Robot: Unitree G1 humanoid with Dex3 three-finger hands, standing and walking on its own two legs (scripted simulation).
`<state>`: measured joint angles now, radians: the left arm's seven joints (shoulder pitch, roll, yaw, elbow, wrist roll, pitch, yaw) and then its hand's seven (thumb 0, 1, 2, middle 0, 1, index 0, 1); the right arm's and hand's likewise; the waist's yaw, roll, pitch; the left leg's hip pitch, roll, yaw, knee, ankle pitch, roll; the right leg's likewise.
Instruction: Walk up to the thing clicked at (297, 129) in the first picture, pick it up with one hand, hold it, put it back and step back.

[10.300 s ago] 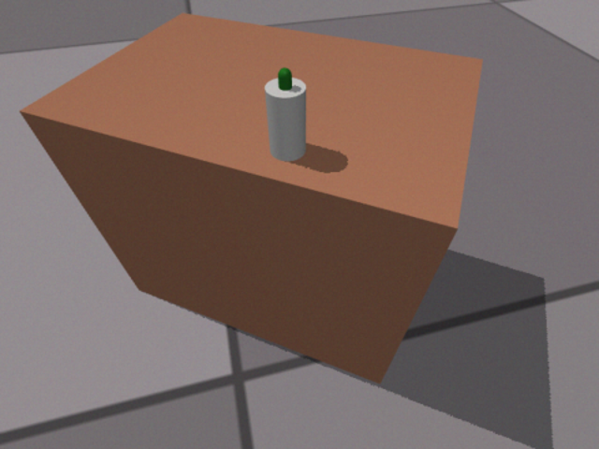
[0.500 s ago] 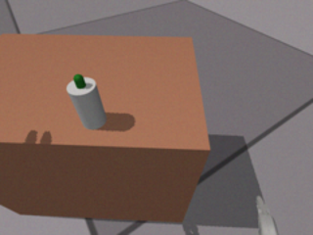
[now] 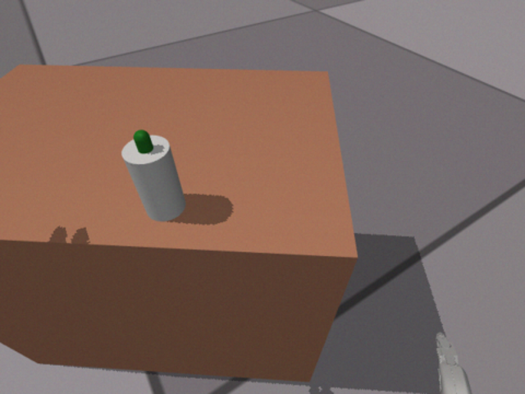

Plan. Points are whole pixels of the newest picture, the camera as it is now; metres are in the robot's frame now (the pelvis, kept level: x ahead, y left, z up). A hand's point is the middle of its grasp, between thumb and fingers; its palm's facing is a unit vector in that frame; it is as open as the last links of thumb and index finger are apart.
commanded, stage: go down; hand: left
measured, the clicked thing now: (154, 173) +0.44 +0.21 +0.11
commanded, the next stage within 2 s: approach in 0.44 s
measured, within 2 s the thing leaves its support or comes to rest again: neither
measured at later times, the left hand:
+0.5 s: hand out of the picture +0.28 +0.40 +0.20, palm faces +0.23 -0.97 -0.01, open 17.6 cm
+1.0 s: hand (70, 218) +0.34 +0.32 +0.11, palm faces +0.15 -0.99 +0.03, open 17.7 cm
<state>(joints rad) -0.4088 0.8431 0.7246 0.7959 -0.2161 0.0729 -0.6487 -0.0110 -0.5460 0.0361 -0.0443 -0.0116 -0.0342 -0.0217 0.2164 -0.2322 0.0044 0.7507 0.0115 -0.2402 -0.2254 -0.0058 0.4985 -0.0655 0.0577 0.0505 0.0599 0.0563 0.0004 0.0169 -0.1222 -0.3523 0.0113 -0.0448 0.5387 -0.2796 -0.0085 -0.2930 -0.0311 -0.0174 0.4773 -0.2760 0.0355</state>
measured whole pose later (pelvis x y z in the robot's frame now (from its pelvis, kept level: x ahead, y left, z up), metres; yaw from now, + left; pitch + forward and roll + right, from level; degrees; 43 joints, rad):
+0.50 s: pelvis -0.01 +0.00 +0.00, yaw +0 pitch +4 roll -1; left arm -0.40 0.84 0.72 0.77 -0.23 0.16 -0.67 -0.01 -0.54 0.01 -0.04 -0.02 -0.04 -0.02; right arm 0.23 -0.24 0.01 0.73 0.01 -0.24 -0.25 -0.01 0.49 -0.06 0.06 0.05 0.06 0.06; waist 0.01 0.02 -0.11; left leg -0.34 0.01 -0.05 0.54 -0.27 -0.01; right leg -0.28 -0.03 -0.02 0.48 -0.27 0.03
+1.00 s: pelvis -0.01 +0.00 -0.01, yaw +0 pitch +6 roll -1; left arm -0.43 0.59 0.53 0.79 -0.23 -0.02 -0.48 -0.01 -0.60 0.02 -0.05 -0.05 -0.04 -0.06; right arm 0.22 -0.22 -0.01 0.70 0.00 -0.26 -0.19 -0.01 0.52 -0.06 0.06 0.05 0.06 0.06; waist -0.02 -0.01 -0.09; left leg -0.41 0.01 -0.04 0.60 -0.29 -0.02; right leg -0.37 -0.03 -0.01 0.56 -0.30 0.03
